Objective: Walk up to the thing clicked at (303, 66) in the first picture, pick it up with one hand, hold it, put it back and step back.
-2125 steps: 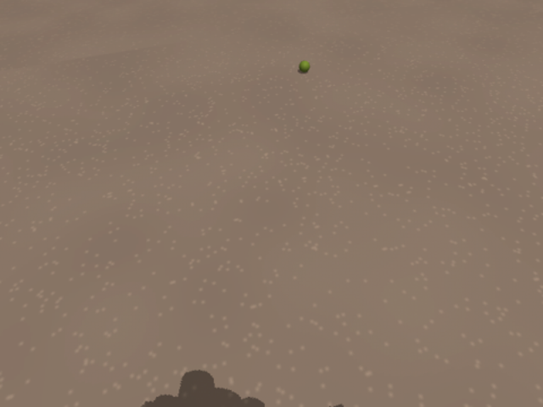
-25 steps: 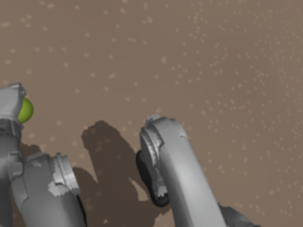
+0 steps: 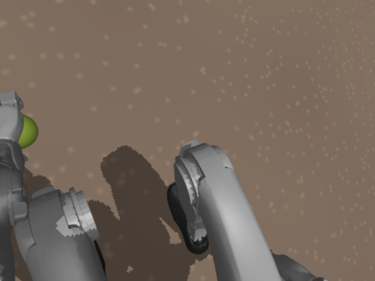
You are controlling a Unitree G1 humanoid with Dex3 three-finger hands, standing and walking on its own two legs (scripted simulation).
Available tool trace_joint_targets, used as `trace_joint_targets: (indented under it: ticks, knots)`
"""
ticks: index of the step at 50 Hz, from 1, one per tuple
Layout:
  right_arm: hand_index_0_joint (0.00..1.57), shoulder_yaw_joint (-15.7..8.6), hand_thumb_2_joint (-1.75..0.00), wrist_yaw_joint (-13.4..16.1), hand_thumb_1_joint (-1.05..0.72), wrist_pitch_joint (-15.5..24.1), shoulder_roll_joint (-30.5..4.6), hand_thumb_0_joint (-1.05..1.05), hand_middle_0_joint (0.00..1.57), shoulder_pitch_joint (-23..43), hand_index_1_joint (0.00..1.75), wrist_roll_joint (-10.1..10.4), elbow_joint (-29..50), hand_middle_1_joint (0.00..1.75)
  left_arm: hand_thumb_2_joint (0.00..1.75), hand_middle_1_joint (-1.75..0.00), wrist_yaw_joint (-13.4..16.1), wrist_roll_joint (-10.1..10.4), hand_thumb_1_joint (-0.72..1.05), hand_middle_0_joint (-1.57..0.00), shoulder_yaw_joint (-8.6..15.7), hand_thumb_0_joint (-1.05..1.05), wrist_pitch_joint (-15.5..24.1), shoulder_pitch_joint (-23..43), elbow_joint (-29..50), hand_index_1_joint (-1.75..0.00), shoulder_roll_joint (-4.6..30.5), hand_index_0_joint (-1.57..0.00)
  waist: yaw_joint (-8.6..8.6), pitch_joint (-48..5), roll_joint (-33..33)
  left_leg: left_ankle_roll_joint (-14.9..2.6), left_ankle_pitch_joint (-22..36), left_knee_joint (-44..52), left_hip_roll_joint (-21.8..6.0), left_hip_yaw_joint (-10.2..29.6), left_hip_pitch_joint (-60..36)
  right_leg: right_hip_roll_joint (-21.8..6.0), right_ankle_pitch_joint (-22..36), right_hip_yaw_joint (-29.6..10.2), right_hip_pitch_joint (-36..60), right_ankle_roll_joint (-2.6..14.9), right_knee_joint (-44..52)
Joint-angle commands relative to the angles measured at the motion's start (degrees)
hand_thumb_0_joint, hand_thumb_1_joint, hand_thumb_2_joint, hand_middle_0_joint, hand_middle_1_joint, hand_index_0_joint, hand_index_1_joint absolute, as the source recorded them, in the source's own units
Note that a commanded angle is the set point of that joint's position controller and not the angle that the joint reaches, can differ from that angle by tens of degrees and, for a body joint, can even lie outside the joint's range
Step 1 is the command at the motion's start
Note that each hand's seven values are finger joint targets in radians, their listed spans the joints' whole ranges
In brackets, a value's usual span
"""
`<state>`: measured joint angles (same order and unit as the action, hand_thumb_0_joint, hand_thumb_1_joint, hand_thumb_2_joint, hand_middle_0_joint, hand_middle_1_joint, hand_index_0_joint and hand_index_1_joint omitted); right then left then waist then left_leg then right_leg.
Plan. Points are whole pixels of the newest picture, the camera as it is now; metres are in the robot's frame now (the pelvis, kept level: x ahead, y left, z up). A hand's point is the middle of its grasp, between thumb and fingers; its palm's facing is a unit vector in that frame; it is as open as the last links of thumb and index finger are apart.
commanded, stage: open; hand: left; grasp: from above
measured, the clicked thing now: (17, 131) +0.45 +0.24 -0.26
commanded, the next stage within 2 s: withdraw in 0.28 s
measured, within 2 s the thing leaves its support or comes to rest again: neither
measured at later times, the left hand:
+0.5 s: hand (10, 139) +0.43 +0.25 -0.24, palm faces -0.43 -0.15 -0.89, open 13.5 cm
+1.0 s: hand out of the picture +0.43 +0.26 -0.05, palm faces -0.43 -0.11 -0.90, open 14.2 cm
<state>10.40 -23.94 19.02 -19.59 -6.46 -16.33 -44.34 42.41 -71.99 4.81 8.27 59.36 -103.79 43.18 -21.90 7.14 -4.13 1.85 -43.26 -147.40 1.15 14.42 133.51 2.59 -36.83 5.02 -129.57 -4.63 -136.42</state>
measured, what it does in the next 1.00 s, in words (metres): rises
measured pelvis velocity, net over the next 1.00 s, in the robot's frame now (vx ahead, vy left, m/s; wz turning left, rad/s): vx -0.01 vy -0.01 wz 0.13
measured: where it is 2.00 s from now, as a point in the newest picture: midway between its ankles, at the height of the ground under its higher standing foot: (148, 257)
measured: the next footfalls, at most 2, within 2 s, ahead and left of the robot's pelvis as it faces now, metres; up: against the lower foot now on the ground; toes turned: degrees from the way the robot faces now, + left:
none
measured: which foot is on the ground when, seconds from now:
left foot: down 0.00-1.00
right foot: down 0.00-1.00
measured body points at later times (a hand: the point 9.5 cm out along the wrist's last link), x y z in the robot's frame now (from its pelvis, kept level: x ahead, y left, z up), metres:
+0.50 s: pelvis -0.01 +0.00 +0.00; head +0.25 +0.11 +0.35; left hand +0.45 +0.25 -0.19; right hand +0.02 -0.26 -0.05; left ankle +0.06 +0.13 -0.27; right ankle +0.12 -0.14 -0.26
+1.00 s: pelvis -0.01 -0.01 +0.07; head +0.18 +0.04 +0.47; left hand +0.45 +0.26 +0.00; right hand +0.12 -0.27 -0.06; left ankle +0.06 +0.13 -0.26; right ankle +0.12 -0.14 -0.26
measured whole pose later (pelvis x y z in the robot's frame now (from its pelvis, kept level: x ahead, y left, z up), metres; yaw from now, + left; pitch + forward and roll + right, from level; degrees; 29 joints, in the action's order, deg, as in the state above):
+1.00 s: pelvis -0.01 -0.01 +0.07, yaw +8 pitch +33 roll -5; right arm -0.2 -15.2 4.1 -17.4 -5.9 -5.8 -43.1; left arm 17.4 -60.5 -6.6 -2.5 57.2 -81.3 26.6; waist -11.2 -8.8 3.4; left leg 1.0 -39.4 -131.1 0.1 5.9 125.0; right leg 0.6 -35.7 -1.0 -124.2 -3.5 -126.5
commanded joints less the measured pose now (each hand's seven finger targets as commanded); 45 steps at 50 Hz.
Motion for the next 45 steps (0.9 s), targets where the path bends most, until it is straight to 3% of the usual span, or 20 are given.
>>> trace_joint_targets:
  ticks: [1, 2, 6, 9, 12, 18, 21, 22, 25, 26, 27, 28, 29, 30, 34, 37, 39, 42, 44, 45]
  knots:
    - [0.2, -4.2, -0.9, 0.4, -0.9, 0.2, -18.1, 0.0, 0.2, -11.6, 0.3, 0.2, -1.0, 0.3, 0.97, -1.11, 1.9, 0.3, -0.44, -0.1, -0.8, 0.0, 1.1, 15.1, 4.8, -1.09, 8.4, -0.12, -4.09, -36.4, 23.1, -2.26, 12.7, 15.9, -1.0, -8.1, -24.2, 2.0, 14.2, 9.3, 24.0, 5.3, 11.9]
    - [0.2, -4.7, -0.91, 0.6, -0.9, -0.2, -18.5, 0.0, 0.2, -12.5, 0.3, 0.4, -1.2, 0.3, 1.0, -1.1, 2.2, -0.1, -0.46, -0.1, 0.6, 0.0, 1.2, 14.5, 5.3, -1.09, 9.6, -0.11, -3.01, -38.0, 23.5, -2.26, 13.7, 16.3, -1.0, -8.0, -24.5, 2.0, 14.7, 9.3, 24.4, 5.47, 11.9]
    - [0.2, -4.1, -0.9, 1.0, -0.9, -0.2, -17.7, 0.0, 0.2, -12.1, 0.3, 0.2, -1.2, 0.3, 1.03, -1.14, 2.2, -0.3, -0.44, -0.1, -0.1, 0.0, 1.8, 15.3, 4.4, -1.12, 8.9, -0.11, -4.21, -36.2, 23.3, -2.21, 12.1, 16.2, -1.0, -7.9, -24.2, 1.9, 13.1, 9.4, 23.1, 5.5, 11.7]
    - [0.2, -4.5, -0.9, 1.5, -0.9, -0.4, -18.2, 0.0, 0.2, -11.8, 0.3, 0.5, -1.2, 0.3, 1.05, -1.15, 2.6, -0.4, -0.44, -0.1, 0.0, 0.0, 2.0, 15.5, 5.4, -1.13, 9.7, -0.11, -3.6, -36.8, 23.4, -2.19, 12.1, 16.4, -1.2, -7.7, -24.5, 1.9, 13.0, 9.3, 23.2, 5.63, 12.0]
    - [0.2, -4.2, -0.9, 1.5, -0.9, -0.2, -17.9, 0.0, 0.2, -11.5, 0.3, 0.2, -1.1, 0.3, 1.04, -1.14, 2.7, -0.4, -0.44, -0.09, -0.9, 0.0, 1.9, 15.4, 4.5, -1.12, 8.5, -0.1, -4.28, -35.3, 22.7, -2.15, 11.6, 16.3, -1.1, -7.6, -24.0, 1.7, 12.6, 9.4, 22.4, 5.48, 12.0]
    - [0.2, -4.0, -0.9, 1.8, -0.9, -0.4, -18.2, 0.0, 0.2, -11.7, 0.3, 0.0, -0.6, 0.3, 1.02, -1.15, 3.0, -0.8, -0.42, -0.09, 0.2, 0.0, 1.3, 15.4, 3.7, -1.12, 9.6, -0.11, -4.09, -34.4, 23.5, -1.89, 10.3, 17.9, -1.1, -7.0, -24.3, 1.5, 11.2, 9.8, 21.0, 5.64, 11.9]
    - [0.2, -4.3, -0.9, 2.0, -0.91, -0.8, -18.4, 0.0, 0.2, -11.1, 0.3, 0.3, -0.4, 0.3, 1.01, -1.02, 3.4, -0.7, -0.54, -0.06, 0.9, 0.0, 0.7, 13.3, 3.7, -1.02, 10.2, -0.07, -2.79, -36.2, 25.0, -1.55, 11.8, 18.5, -1.3, -6.8, -25.8, 1.7, 12.7, 9.6, 21.8, 5.84, 11.5]
    - [0.2, -4.3, -0.9, 1.8, -0.91, -0.6, -18.2, 0.0, 0.2, -10.8, 0.3, 0.3, -0.3, 0.3, 1.01, -1.02, 3.3, -0.9, -0.54, -0.06, 0.5, 0.0, 0.8, 15.0, 4.5, -1.02, 10.2, -0.06, -3.28, -35.3, 25.5, -1.56, 11.1, 17.9, -1.4, -6.8, -25.0, 1.5, 12.3, 9.6, 20.8, 5.75, 10.9]
    - [0.2, -5.7, -0.91, 1.7, -0.91, -0.9, -18.0, 0.0, 0.2, -11.0, 0.3, 0.7, -1.0, 0.3, 1.01, -1.01, 3.9, -0.4, -0.55, -0.07, 2.9, 0.0, 0.2, 16.6, 10.7, -1.02, 12.3, -0.06, -1.07, -40.9, 30.2, -1.11, 12.6, 18.7, -1.4, -7.1, -28.7, 1.3, 13.4, 9.0, 21.6, 6.12, 10.8]
    - [0.2, -5.7, -0.91, 1.4, -0.91, -0.9, -17.7, 0.0, 0.2, -11.3, 0.3, 0.5, -0.9, 0.3, 1.01, -1.01, 3.5, 0.1, -0.56, -0.07, 2.9, 0.0, 0.1, 16.8, 10.7, -1.02, 11.3, -0.06, -1.95, -41.0, 30.4, -1.0, 13.0, 18.5, -1.5, -7.2, -29.7, 1.2, 14.2, 9.1, 21.7, 6.08, 10.4]
    - [0.2, -6.3, -0.91, 1.0, -0.91, -1.0, -17.8, 0.0, 0.2, -12.0, 0.3, 0.3, -1.2, 0.3, 1.02, -1.01, 3.3, -0.2, -0.56, -0.07, 3.8, 0.0, 0.2, 17.2, 15.4, -1.02, 11.9, -0.06, -0.97, -44.6, 33.0, -0.73, 14.9, 18.9, -1.4, -7.4, -32.5, 1.2, 15.5, 9.3, 21.8, 6.19, 10.0]
    - [0.2, -7.3, -0.91, 0.9, -0.91, -1.1, -17.7, 0.0, 0.2, -10.3, 0.3, 1.0, -0.5, 0.3, 1.02, -1.01, 2.9, 0.4, -0.56, -0.07, 2.6, 0.0, -0.1, 15.5, 17.7, -1.02, 9.4, -0.06, 0.22, -46.2, 34.5, -0.38, 15.4, 19.2, -1.4, -7.7, -34.2, 1.2, 15.7, 9.1, 21.0, 6.45, 9.8]
    - [0.2, -7.9, -0.91, 0.9, -0.91, -1.6, -17.4, 0.0, 0.2, -11.0, 0.3, 1.4, -1.0, 0.3, 1.02, -1.01, 2.7, 1.0, -0.57, -0.07, 3.9, 0.0, -0.5, 12.6, 19.4, -1.02, 10.0, -0.06, 0.93, -48.4, 35.3, -0.39, 16.8, 19.5, -1.4, -8.1, -35.0, 1.4, 17.0, 9.0, 22.1, 6.5, 10.1]
    - [0.2, -8.7, -0.91, 0.5, -0.91, -1.9, -16.8, 0.0, 0.2, -10.1, 0.3, 2.1, -0.6, 0.3, 1.02, -1.0, 1.8, 1.5, -0.56, -0.07, 1.8, 0.0, -1.0, 13.0, 23.0, -1.01, 6.4, -0.06, 1.68, -49.7, 37.1, -0.07, 17.2, 20.3, -1.2, -8.4, -36.5, 1.0, 17.0, 8.7, 20.2, 6.65, 9.8]
    - [0.2, -11.7, -0.91, 0.6, -0.91, -4.7, -15.4, 0.0, 0.2, -10.1, 0.3, 5.7, -2.1, 0.3, 1.03, -1.0, -2.0, 4.4, -0.57, -0.07, -2.3, 0.0, -4.5, 12.5, 32.1, -1.02, 0.5, -0.05, 4.97, -54.1, 37.8, -0.58, 16.1, 24.2, -1.2, -9.6, -36.6, 1.2, 16.0, 7.2, 17.9, 7.39, 12.6]
    - [0.2, -13.9, -0.91, 1.4, -0.91, -7.8, -14.9, 0.0, 0.2, -11.0, 0.3, 8.2, -2.0, 0.3, 1.04, -1.0, -6.1, 5.7, -0.57, -0.07, -4.6, 0.0, -8.4, 8.6, 31.7, -1.02, -3.5, -0.05, 7.46, -53.0, 31.7, -1.31, 16.1, 26.4, -1.0, -10.5, -33.7, 1.3, 15.5, 5.7, 17.8, 7.47, 14.7]
    - [0.2, -14.8, -0.91, 2.5, -0.91, -10.0, -14.2, 0.0, 0.2, -13.0, 0.3, 9.4, -1.7, 0.3, 1.04, -1.01, -9.3, 6.4, -0.57, -0.07, -6.2, 0.0, -10.8, 9.0, 31.1, -1.03, -5.8, -0.05, 6.89, -52.0, 25.2, -2.23, 15.9, 27.3, -0.6, -11.4, -30.9, 1.5, 16.0, 4.4, 21.3, 7.22, 17.2]
    - [0.2, -15.9, -0.91, 4.5, -0.91, -12.8, -13.1, 0.0, 0.2, -13.5, 0.3, 10.2, -0.8, 0.3, 1.05, -1.0, -14.9, 9.6, -0.57, -0.09, -8.9, 0.0, -12.5, 12.4, 30.7, -1.03, -11.3, -0.06, 5.37, -47.9, 17.1, -2.76, 11.3, 30.3, -0.4, -10.0, -29.0, 1.0, 11.3, 3.5, 19.7, 7.16, 19.9]
    - [0.2, -15.8, -0.91, 6.4, -0.91, -13.8, -12.3, 0.0, 0.2, -13.1, 0.3, 10.6, 0.0, 0.3, 1.07, -1.01, -19.6, 11.5, -0.59, -0.09, -10.9, 0.0, -12.0, 14.5, 30.5, -1.05, -13.0, -0.06, 3.91, -44.5, 12.3, -3.44, 8.8, 30.6, 0.1, -10.3, -26.2, 1.0, 9.0, 2.4, 21.9, 6.9, 22.2]
    - [0.2, -15.5, -0.91, 7.6, -0.91, -14.3, -11.8, 0.0, 0.2, -12.4, 0.3, 10.8, 0.8, 0.3, 1.07, -1.02, -21.5, 12.2, -0.59, -0.08, -10.6, 0.0, -11.5, 15.5, 31.4, -1.05, -11.7, -0.05, 4.38, -43.4, 9.8, -3.8, 7.2, 31.1, 0.4, -10.3, -23.9, 0.9, 6.6, 1.6, 23.3, 6.72, 23.6]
